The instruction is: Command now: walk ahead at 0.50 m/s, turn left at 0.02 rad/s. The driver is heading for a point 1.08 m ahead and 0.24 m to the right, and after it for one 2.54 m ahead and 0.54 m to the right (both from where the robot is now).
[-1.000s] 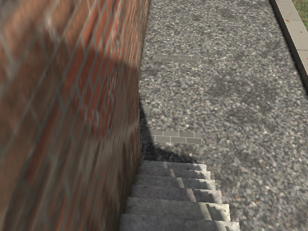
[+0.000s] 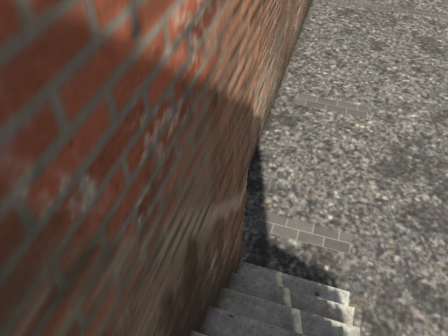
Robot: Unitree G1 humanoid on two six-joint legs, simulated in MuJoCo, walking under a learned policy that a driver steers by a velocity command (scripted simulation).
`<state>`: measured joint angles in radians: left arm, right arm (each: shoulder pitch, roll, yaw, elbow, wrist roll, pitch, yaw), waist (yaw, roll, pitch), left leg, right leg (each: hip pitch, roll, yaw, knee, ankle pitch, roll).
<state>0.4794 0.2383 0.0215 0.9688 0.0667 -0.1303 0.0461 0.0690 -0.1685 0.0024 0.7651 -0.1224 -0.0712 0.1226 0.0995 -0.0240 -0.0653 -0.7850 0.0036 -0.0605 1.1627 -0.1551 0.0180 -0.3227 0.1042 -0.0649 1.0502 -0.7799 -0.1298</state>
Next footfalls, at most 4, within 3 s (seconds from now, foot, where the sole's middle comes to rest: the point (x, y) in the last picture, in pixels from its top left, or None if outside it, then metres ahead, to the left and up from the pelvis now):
0.18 left None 0.19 0.12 -0.91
0.72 right None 0.33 -0.25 -1.12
1.38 left None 0.60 -0.15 -1.34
1.64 right None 0.75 -0.37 -1.55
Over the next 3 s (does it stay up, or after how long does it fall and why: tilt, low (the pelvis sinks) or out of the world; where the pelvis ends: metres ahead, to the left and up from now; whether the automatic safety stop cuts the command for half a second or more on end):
stays up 1.25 -0.25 -1.24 its command is cut before an obstacle after 0.2 s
